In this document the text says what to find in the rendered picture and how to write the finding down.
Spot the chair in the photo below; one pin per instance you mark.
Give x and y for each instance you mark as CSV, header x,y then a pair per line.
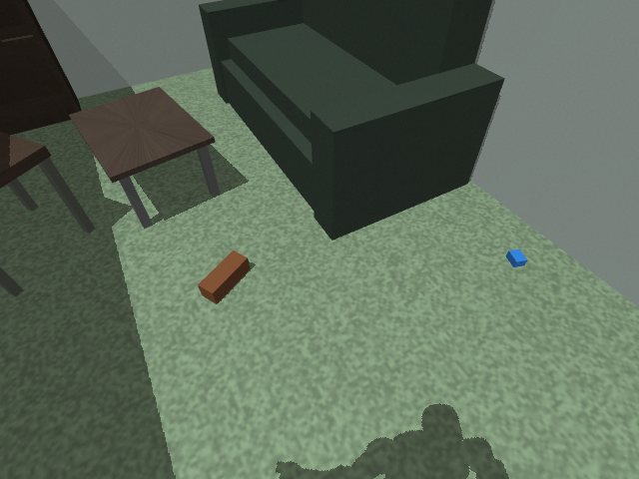
x,y
17,156

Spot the bookshelf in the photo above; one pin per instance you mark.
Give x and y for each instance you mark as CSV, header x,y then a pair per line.
x,y
34,90

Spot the sofa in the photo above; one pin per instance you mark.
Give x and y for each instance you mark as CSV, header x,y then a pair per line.
x,y
369,107

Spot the coffee table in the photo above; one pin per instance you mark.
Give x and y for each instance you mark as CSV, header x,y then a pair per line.
x,y
138,132

